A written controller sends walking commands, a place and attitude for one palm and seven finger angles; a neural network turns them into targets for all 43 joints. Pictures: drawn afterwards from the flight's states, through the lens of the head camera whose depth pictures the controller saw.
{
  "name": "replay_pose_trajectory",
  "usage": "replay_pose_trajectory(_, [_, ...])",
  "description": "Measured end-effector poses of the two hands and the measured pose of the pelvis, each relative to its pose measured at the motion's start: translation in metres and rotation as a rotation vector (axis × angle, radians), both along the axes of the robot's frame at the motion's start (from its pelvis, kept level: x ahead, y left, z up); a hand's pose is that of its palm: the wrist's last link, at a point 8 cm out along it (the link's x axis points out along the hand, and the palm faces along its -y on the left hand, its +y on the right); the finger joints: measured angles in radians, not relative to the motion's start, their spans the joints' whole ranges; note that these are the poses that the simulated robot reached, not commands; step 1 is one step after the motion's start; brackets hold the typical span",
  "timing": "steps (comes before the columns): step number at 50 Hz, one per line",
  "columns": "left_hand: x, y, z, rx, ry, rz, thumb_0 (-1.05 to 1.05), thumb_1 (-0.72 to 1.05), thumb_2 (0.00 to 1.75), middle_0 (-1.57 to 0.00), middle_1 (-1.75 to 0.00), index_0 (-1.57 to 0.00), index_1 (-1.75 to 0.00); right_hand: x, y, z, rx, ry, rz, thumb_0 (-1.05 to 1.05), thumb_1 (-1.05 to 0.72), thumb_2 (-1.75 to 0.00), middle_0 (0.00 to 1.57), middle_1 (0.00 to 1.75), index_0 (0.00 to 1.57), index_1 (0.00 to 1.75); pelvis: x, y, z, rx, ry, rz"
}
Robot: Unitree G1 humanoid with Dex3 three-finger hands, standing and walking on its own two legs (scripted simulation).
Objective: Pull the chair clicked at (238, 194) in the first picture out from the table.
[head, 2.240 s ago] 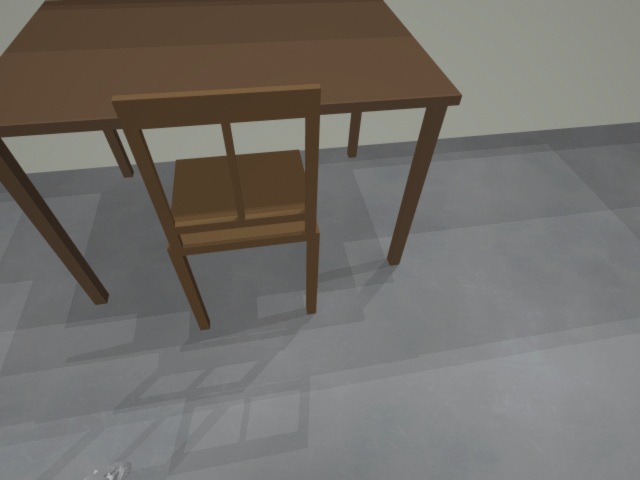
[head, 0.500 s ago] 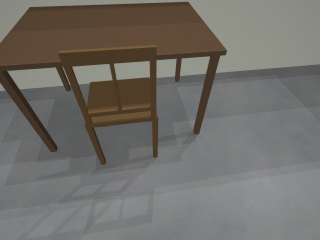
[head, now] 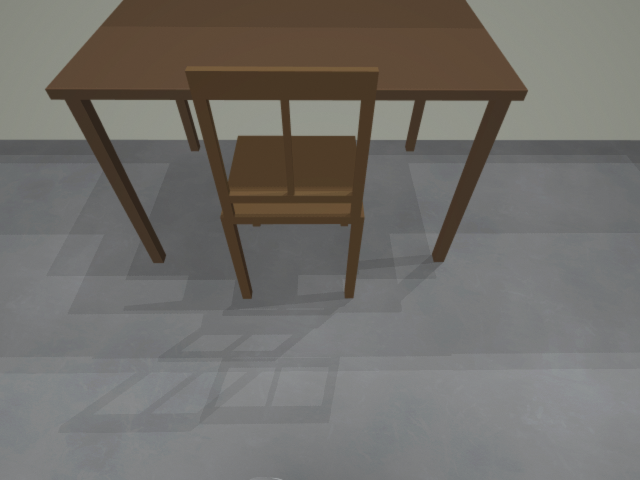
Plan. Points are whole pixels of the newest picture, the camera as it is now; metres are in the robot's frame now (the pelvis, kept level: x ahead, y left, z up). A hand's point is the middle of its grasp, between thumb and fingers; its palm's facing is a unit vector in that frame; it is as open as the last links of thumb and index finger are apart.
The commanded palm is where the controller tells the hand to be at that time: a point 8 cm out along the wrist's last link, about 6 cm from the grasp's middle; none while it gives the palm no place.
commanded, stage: take the last steps up to it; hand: left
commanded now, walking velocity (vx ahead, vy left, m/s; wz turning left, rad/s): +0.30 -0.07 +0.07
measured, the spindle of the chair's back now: (288, 150) +0.82 +0.14 -0.10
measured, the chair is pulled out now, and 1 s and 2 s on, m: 0.00 0.00 0.00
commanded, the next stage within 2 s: come to a stop and stand still in 1.06 s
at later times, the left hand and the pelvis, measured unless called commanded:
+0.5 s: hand out of the picture +0.09 +0.21 -0.17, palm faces +0.03 -0.99 -0.14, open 7.4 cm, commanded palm none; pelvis +0.08 +0.03 +0.01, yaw +1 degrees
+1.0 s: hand (253, 373) +0.31 +0.14 -0.17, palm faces +0.06 -0.98 -0.18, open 7.2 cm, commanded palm none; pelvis +0.28 -0.04 +0.00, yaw +2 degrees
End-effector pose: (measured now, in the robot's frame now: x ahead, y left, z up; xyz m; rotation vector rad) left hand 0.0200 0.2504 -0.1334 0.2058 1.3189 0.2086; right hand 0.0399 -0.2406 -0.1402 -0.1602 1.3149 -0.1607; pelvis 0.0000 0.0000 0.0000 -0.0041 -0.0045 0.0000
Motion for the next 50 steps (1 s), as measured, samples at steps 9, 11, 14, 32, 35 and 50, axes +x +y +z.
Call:
replay_pose_trajectory(9, [-0.033, 0.015, -0.019, -0.072, 0.023, 0.086, 0.01, 0.9, 0.9, -0.2, -0.29, -0.2, -0.3, 0.026, 0.015, 0.012, -0.067, -0.059, 0.08, 0.0, -0.91, -0.9, 0.19, 0.3, 0.19, 0.3, 0.01, 0.027, -0.005, -0.021, -0.003, 0.066])
replay_pose_trajectory(11, [-0.037, 0.018, -0.024, -0.092, 0.06, 0.088, 0.01, 0.9, 0.9, -0.2, -0.29, -0.2, -0.3, 0.025, 0.025, 0.014, -0.069, -0.069, 0.072, 0.0, -0.91, -0.9, 0.19, 0.3, 0.19, 0.3, 0.014, 0.033, -0.005, -0.013, -0.006, 0.056])
replay_pose_trajectory(14, [-0.03, 0.021, -0.019, -0.115, 0.097, 0.069, 0.01, 0.91, 0.9, -0.19, -0.29, -0.2, -0.3, 0.013, 0.038, 0.021, -0.061, -0.052, 0.041, 0.0, -0.91, -0.9, 0.19, 0.3, 0.19, 0.3, 0.025, 0.038, 0.003, -0.015, -0.006, 0.042])
replay_pose_trajectory(32, [0.185, -0.018, -0.013, -0.112, -0.008, -0.089, 0.01, 0.92, 0.9, -0.19, -0.29, -0.2, -0.3, -0.039, 0.054, 0.015, 0.046, 0.348, -0.18, 0.0, -0.91, -0.9, 0.2, 0.3, 0.2, 0.3, 0.138, 0.004, -0.001, 0.001, 0.02, 0.0])
replay_pose_trajectory(35, [0.241, -0.037, -0.018, -0.095, -0.098, -0.113, 0.01, 0.92, 0.9, -0.19, -0.29, -0.2, -0.3, -0.023, 0.037, 0.004, 0.067, 0.404, -0.194, 0.0, -0.91, -0.9, 0.2, 0.3, 0.2, 0.3, 0.17, -0.015, -0.014, -0.001, 0.021, 0.002])
replay_pose_trajectory(50, [0.277, -0.064, -0.008, -0.084, -0.042, 0.015, 0.0, 0.93, 0.9, -0.2, -0.29, -0.2, -0.3, 0.301, -0.037, 0.016, -0.012, -0.132, -0.002, 0.0, -0.92, -0.9, 0.19, 0.3, 0.19, 0.3, 0.282, -0.044, 0.005, -0.038, 0.004, 0.028])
